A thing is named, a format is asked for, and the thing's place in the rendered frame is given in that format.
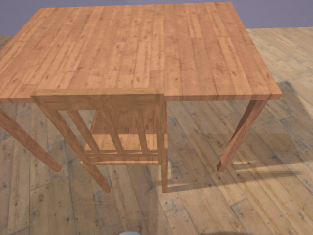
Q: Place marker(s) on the table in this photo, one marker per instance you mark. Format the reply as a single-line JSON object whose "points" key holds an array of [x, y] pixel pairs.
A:
{"points": [[195, 51]]}

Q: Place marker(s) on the chair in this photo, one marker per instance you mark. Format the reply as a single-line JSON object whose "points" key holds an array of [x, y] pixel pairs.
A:
{"points": [[129, 126]]}

